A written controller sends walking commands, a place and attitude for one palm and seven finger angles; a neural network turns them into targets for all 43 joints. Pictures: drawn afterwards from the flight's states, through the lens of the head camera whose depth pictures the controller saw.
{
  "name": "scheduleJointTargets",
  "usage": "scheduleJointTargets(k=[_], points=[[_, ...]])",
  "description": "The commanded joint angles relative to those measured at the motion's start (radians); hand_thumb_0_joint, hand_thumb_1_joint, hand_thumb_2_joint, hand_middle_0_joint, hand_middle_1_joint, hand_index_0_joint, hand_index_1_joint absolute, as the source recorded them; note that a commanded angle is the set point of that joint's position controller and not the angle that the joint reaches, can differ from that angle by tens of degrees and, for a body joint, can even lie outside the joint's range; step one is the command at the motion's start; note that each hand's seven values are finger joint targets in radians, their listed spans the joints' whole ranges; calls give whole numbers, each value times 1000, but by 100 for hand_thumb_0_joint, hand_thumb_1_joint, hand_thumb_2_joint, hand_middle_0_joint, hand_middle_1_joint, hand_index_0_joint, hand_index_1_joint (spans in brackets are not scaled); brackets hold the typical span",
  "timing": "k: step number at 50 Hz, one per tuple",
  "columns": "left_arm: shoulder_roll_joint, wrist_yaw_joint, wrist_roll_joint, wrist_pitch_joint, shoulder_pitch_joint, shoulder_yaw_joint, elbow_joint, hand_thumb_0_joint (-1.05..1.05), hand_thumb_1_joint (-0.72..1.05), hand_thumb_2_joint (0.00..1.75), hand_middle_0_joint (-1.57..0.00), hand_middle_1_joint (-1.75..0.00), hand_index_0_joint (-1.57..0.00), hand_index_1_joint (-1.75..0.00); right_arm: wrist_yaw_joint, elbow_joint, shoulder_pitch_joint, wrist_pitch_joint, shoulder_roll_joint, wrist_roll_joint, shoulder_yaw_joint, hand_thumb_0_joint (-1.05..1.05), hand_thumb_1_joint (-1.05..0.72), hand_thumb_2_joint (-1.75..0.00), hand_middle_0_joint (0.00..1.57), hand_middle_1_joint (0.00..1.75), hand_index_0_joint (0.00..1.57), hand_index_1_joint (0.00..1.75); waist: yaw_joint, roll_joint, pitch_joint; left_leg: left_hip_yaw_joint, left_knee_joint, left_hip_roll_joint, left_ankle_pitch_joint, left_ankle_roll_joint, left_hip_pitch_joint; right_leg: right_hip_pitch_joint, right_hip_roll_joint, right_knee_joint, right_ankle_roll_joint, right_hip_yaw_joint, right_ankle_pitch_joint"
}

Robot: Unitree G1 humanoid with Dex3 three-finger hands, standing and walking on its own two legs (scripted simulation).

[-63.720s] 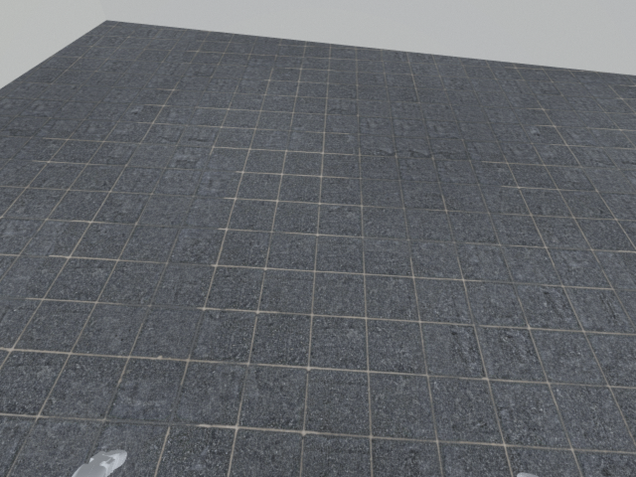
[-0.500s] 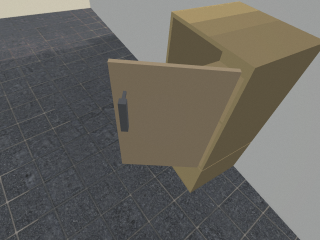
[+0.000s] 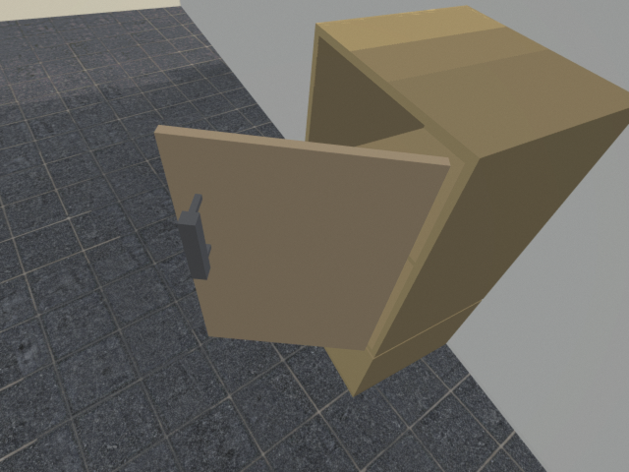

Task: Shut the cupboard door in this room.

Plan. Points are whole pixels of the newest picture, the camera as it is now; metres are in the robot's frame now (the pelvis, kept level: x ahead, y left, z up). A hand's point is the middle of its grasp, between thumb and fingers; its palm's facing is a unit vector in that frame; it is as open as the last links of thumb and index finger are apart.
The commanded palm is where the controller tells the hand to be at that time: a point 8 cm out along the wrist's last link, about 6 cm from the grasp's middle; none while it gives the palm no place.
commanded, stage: come to a stop and stand still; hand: left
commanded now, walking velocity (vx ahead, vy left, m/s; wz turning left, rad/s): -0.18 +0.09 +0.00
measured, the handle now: (199, 237) +0.43 +0.22 +0.00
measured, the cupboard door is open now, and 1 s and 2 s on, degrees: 58 58 58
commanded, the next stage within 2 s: look again from close up in 0.68 s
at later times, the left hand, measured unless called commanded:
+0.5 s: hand out of the picture +0.02 +0.21 -0.17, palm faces +0.02 -0.96 -0.28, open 7.4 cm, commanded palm none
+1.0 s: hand out of the picture -0.02 +0.19 -0.17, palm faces +0.00 -0.98 -0.19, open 7.3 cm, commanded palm none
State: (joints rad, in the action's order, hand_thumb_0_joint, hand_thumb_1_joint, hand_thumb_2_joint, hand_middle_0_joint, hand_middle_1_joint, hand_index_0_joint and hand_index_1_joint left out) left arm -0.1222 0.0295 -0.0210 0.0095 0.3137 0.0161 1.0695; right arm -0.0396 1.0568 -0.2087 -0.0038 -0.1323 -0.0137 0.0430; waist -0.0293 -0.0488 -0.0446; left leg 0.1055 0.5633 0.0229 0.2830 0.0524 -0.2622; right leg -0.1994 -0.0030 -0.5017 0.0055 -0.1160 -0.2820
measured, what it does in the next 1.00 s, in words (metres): stands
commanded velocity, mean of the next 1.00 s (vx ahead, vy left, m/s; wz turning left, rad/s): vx -0.02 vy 0.01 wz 0.00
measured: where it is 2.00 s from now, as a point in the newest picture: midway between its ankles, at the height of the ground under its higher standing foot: outside the picture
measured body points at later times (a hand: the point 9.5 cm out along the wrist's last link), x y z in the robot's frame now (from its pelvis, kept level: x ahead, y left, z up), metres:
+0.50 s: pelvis -0.03 +0.01 -0.01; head -0.03 +0.01 +0.44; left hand +0.02 +0.26 -0.15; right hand +0.05 -0.23 -0.15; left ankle +0.01 +0.08 -0.73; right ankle -0.01 -0.11 -0.73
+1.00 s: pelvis -0.03 +0.02 +0.00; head -0.02 +0.03 +0.45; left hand -0.02 +0.25 -0.16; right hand -0.01 -0.21 -0.15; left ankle +0.01 +0.08 -0.73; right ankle -0.01 -0.11 -0.73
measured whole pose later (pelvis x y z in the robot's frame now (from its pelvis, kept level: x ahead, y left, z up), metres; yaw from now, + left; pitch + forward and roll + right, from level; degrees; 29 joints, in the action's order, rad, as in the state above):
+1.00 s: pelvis -0.03 +0.02 +0.00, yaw +0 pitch -1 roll -1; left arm -0.17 0.04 -0.03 0.01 0.32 0.00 0.98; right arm -0.01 1.04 -0.26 0.01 -0.15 -0.02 0.02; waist 0.00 -0.02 -0.04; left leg 0.13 0.49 -0.03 0.20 0.09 -0.28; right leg -0.26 -0.04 -0.50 -0.01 -0.07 -0.23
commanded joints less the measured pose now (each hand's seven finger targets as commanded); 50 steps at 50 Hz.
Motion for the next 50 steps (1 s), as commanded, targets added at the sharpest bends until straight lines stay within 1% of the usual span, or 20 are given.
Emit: scheduleJointTargets(k=[1, 5, 9, 12, 13, 14, 15, 16, 17, 19, 21, 25, 27, 29, 32, 33, 35, 38, 46, 50], points=[[-101, 20, 5, -8, 73, 17, -39, 0, 90, 90, -20, -30, -20, -30, -7, -25, -33, -4, -100, 8, 6, 0, -90, -90, 20, 30, 20, 30, 0, 206, 21, -139, -143, 139, -569, 8, 88, 21, -127, 47, 10, 118, 311], [-116, 23, 1, -3, 82, 24, -45, 0, 90, 90, -20, -30, -20, -30, -9, -49, -29, 16, -128, 5, 21, 0, -90, -90, 20, 30, 20, 30, 9, 107, 60, -120, -88, 136, -565, 7, 137, 2, -142, 23, 24, 128, 395], [-126, 22, -6, 2, 70, 31, -71, 0, 90, 90, -20, -30, -20, -30, -1, -74, -10, 28, -121, 3, 31, 0, -90, -90, 20, 30, 20, 30, 14, -13, 86, -91, -36, 94, -370, -13, 107, 0, -188, 36, 60, 175, 455], [-134, 19, -6, 5, 29, 31, -92, 0, 90, 90, -20, -30, -20, -30, 5, -78, -4, 34, -104, 1, 29, 0, -90, -90, 20, 30, 20, 30, 25, -68, 66, -77, -23, 65, -235, -27, 98, -53, -216, 57, 87, 202, 385], [-133, 18, -6, 7, 18, 31, -99, 0, 90, 90, -20, -30, -20, -30, 7, -78, -4, 33, -102, 1, 27, 0, -90, -90, 20, 30, 20, 30, 27, -58, 62, -83, -39, 67, -213, -24, 102, -72, -209, 59, 84, 196, 332], [-237, 37, -13, -8, 1, 4, -148, 0, 90, 90, -20, -30, -20, -30, 13, -150, 1, 5, -163, -13, 11, 0, -90, -90, 20, 30, 20, 30, 59, 21, 49, -158, -153, 47, -328, -13, 127, -53, -105, -27, 36, 137, 241], [-164, 38, -8, 8, 18, 12, -187, 0, 90, 90, -20, -30, -20, -30, 14, -157, 19, -11, -179, -8, 35, 0, -90, -90, 20, 30, 20, 30, 32, 73, 154, -205, -120, 151, -351, 12, 155, -104, -79, -71, 14, 89, 18], [-144, 39, -7, 10, 17, 14, -190, 0, 90, 90, -20, -30, -20, -30, 12, -163, 28, -8, -189, -8, 45, 0, -90, -90, 20, 30, 20, 30, 33, 116, 174, -250, -138, 188, -332, 38, 141, -116, -54, -95, 17, 79, -62], [-148, 35, -7, 13, 19, 9, -193, 0, 90, 90, -20, -30, -20, -30, 13, -175, 36, -3, -193, -4, 41, 0, -90, -90, 20, 30, 20, 30, 27, 155, 141, -259, -175, 195, -256, 56, 102, -113, -55, -121, 19, 79, -98], [-143, 25, -10, 18, 50, 5, -201, 0, 90, 90, -20, -30, -20, -30, 20, -203, 83, 10, -179, -9, 31, 0, -90, -90, 20, 30, 20, 30, -2, 148, 31, -244, -230, 170, 63, 57, -82, -81, -56, -113, 27, 81, -106], [-156, 21, -15, 13, 78, 13, -193, 0, 90, 90, -20, -30, -20, -30, 27, -213, 98, 21, -166, -8, 29, 0, -90, -90, 20, 30, 20, 30, -10, 113, -46, -205, -212, 114, 228, 17, -191, -74, -65, -31, 34, 96, -53], [-203, 22, -11, -2, 6, 21, -236, 0, 90, 90, -20, -30, -20, -30, 32, -203, -5, 26, -135, -12, 19, 0, -90, -90, 20, 30, 20, 30, 46, -66, -44, -123, -36, 22, 138, -9, -80, -228, -160, 136, 90, 261, -236], [-212, 24, -6, -5, -52, 24, -257, 0, 90, 90, -20, -30, -20, -30, 33, -181, -62, 24, -123, -11, 20, 0, -90, -90, 20, 30, 20, 30, 77, -110, -10, -80, 65, 2, 68, -22, 15, -291, -206, 181, 109, 278, -250], [-203, 25, -6, -7, -73, 17, -267, 0, 90, 90, -20, -30, -20, -30, 35, -168, -94, 15, -113, -11, 10, 0, -90, -90, 20, 30, 20, 30, 83, -52, 26, -82, 5, 16, 32, -18, 56, -263, -186, 134, 100, 237, -169], [-169, 21, -1, -3, -25, 11, -250, 0, 90, 90, -20, -30, -20, -30, 34, -169, -49, -3, -154, -10, 8, 0, -90, -90, 20, 30, 20, 30, 41, 121, 14, -228, -198, 117, 52, 19, -41, -161, -69, -8, 33, 109, -50], [-162, 20, 0, -1, 2, 9, -235, 0, 90, 90, -20, -30, -20, -30, 32, -169, -30, -4, -169, -9, 9, 0, -90, -90, 20, 30, 20, 30, 22, 154, 9, -268, -257, 144, 104, 31, -87, -107, -54, -31, 20, 84, -31], [-155, 16, -3, 0, 27, 6, -211, 0, 90, 90, -20, -30, -20, -30, 28, -161, -15, -6, -173, -8, 5, 0, -90, -90, 20, 30, 20, 30, 6, 142, -9, -269, -290, 147, 155, 37, -131, -52, -55, -26, 19, 81, -9], [-147, 13, -3, -2, 44, 5, -187, 0, 90, 90, -20, -30, -20, -30, 27, -141, -26, -4, -168, -5, 7, 0, -90, -90, 20, 30, 20, 30, 8, 106, -26, -246, -301, 129, 206, 26, -138, -42, -65, 6, 21, 90, 6], [-131, 15, -1, -18, 56, -1, -144, 0, 90, 90, -20, -30, -20, -30, 28, -80, -61, -7, -139, -1, 3, 0, -90, -90, 20, 30, 20, 30, 29, 46, 23, -183, -240, 95, 83, 11, -26, -66, -103, 84, 29, 137, 37], [-126, 17, -1, -21, 57, -5, -119, 0, 90, 90, -20, -30, -20, -30, 28, -53, -66, -7, -129, 1, 0, 0, -90, -90, 20, 30, 20, 30, 36, 38, 3, -172, -238, 92, 68, 6, -1, -94, -108, 107, 28, 151, 24]])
